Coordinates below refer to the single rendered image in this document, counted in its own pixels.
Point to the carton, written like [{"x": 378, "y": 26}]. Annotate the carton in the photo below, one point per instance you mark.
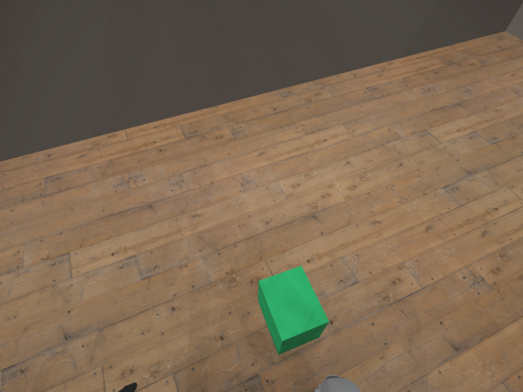
[{"x": 291, "y": 309}]

